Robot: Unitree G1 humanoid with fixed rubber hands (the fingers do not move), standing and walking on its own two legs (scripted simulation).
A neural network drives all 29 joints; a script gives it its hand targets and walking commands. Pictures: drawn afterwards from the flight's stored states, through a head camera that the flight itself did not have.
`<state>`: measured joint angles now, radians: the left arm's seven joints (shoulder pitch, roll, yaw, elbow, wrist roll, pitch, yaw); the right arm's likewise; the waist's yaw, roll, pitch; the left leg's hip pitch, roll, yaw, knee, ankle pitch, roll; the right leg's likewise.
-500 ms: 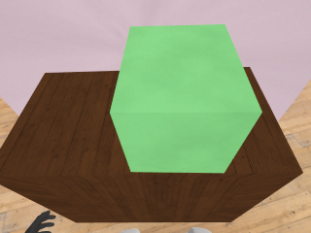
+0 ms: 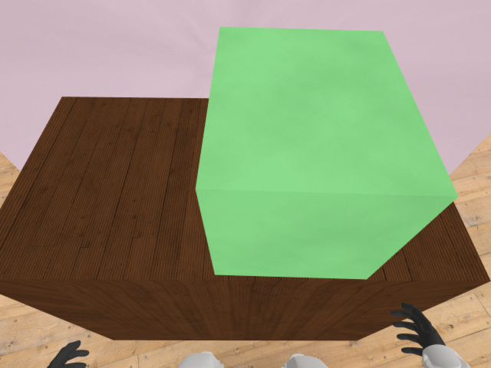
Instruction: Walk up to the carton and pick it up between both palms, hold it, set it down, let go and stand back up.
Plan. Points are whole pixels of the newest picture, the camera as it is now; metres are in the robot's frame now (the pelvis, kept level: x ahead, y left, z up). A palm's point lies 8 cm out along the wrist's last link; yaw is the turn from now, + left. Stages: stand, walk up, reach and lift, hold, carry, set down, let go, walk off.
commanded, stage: walk up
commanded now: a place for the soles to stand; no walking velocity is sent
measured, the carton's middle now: (295, 157) +0.43 -0.06 +0.09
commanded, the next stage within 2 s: none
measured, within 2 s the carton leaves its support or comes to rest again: neither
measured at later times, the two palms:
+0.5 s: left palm out of the picture +0.12 +0.28 -0.09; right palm out of the picture +0.00 -0.40 -0.09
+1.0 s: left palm out of the picture +0.11 +0.21 -0.09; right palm out of the picture +0.06 -0.41 -0.11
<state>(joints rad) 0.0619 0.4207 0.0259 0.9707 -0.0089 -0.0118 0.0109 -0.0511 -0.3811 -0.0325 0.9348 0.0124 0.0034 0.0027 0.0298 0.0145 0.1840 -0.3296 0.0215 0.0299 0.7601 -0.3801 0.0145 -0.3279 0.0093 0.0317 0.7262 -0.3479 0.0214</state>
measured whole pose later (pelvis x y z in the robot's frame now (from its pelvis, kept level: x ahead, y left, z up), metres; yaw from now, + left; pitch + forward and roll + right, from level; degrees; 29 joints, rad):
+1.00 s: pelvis -0.02 -0.10 +0.00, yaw -3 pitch -4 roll +0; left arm 0.10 0.39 0.04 0.92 0.00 -0.02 -0.02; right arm 0.14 -0.40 -0.02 0.93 0.00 -0.03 -0.02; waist 0.00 0.02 0.13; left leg -0.34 -0.02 -0.04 0.78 -0.42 0.01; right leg -0.28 0.02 -0.05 0.76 -0.42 -0.05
